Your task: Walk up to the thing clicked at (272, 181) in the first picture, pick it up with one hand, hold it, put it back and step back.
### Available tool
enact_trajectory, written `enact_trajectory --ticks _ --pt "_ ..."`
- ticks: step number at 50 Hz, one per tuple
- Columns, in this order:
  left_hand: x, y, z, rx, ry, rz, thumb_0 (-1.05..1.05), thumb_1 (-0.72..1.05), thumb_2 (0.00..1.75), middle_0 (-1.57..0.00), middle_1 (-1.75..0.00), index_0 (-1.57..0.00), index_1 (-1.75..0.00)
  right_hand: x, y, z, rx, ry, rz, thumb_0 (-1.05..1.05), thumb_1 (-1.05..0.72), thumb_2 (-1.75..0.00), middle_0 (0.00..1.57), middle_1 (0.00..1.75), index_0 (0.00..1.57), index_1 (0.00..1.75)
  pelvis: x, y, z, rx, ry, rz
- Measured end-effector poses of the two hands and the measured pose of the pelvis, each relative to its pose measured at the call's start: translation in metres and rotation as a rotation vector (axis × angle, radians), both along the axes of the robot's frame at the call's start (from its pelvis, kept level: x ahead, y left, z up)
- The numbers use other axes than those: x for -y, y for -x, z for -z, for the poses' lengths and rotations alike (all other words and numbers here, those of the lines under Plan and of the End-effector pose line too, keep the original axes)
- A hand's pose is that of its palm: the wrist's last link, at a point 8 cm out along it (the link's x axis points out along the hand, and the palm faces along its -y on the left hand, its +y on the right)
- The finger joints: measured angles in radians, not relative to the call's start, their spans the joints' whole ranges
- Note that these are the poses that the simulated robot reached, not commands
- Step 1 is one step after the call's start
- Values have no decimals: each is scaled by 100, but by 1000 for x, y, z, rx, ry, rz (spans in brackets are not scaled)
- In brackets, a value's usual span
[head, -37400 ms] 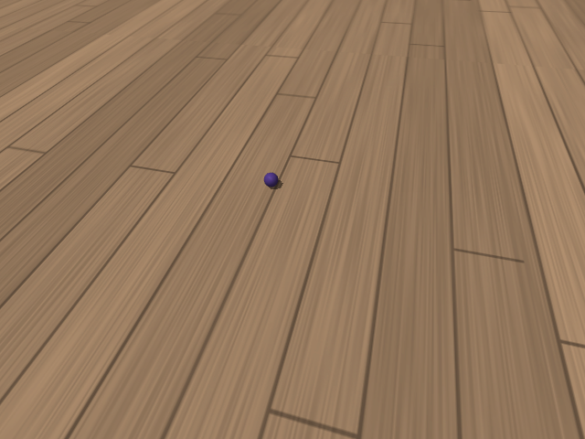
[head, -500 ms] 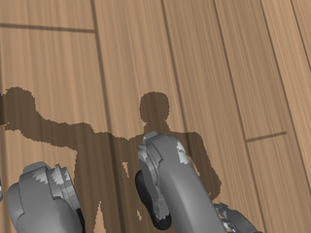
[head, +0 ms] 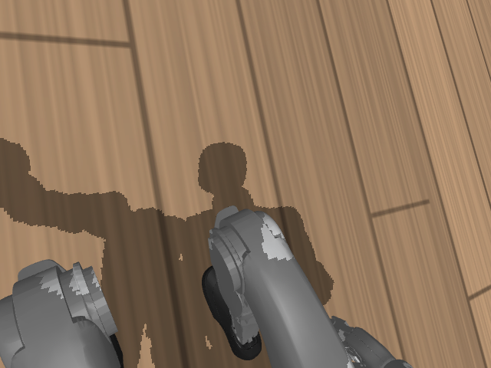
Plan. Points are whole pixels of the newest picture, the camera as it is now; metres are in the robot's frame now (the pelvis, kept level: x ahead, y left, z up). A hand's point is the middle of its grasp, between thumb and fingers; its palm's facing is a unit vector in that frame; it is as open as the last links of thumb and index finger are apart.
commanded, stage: rest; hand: left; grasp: from above
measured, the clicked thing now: out of the picture +0.45 +0.33 -0.26
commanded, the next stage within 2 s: open in 0.38 s
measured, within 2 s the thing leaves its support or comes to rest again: rests again in 0.82 s
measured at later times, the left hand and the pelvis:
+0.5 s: hand out of the picture +0.44 +0.32 -0.25, palm faces -0.43 -0.17 -0.89, open 8.9 cm; pelvis +0.00 +0.00 +0.00, yaw -1 degrees
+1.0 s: hand out of the picture +0.44 +0.33 -0.24, palm faces -0.42 -0.17 -0.89, open 13.0 cm; pelvis -0.01 +0.00 +0.00, yaw -1 degrees
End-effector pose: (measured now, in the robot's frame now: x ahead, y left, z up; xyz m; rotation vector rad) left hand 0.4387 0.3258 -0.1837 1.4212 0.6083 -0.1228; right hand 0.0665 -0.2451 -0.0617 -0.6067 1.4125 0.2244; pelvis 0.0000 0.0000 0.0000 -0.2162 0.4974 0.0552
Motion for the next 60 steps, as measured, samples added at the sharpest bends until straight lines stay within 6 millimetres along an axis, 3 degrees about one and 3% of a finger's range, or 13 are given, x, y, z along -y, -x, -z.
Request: enact_trajectory --ticks 29,35,48,60 --pt "-1 -3 11 3 -2 -1 -1 7 48 -64 -66 -78 -66 -2 9 -10 -15 -9 -65 0 -91 -90 21 30 21 30 -1 4 2 34 16 14" --pt "-2 -5 6 25 -7 -2 -1 5 53 -55 -69 -64 -67 -5 9 -11 -10 -16 -73 0 -90 -90 21 30 21 30 -2 5 1 40 18 14" --pt "-5 -7 2 6 -7 -5 0 -28 77 -27 -88 -29 -86 -6 11 -15 -3 -13 -74 0 -90 -90 21 30 21 30 -2 6 -1 40 22 15" --pt "-6 -6 6 19 -4 3 0 -45 92 -11 -102 -13 -100 -3 11 -17 -17 2 -85 0 -90 -90 21 30 21 30 -1 6 -2 41 23 15"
